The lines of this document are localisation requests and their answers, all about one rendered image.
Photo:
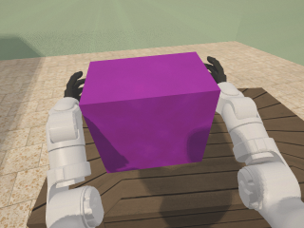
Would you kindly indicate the robot right forearm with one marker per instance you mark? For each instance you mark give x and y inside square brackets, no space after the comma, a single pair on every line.
[252,144]

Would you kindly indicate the robot left forearm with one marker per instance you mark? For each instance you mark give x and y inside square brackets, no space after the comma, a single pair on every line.
[66,147]

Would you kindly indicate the robot right hand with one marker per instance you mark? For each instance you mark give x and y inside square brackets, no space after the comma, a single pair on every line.
[216,69]

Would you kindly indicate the robot right upper arm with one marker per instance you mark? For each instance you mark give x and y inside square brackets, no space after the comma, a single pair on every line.
[270,188]

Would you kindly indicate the robot left upper arm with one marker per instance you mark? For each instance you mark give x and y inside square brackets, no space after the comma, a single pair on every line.
[75,208]

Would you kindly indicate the carton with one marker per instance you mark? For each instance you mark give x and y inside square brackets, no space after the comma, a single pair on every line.
[150,111]

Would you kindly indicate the robot left hand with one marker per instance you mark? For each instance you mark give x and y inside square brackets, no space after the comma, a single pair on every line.
[72,87]

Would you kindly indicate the pedestal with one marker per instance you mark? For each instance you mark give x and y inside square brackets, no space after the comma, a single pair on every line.
[202,194]

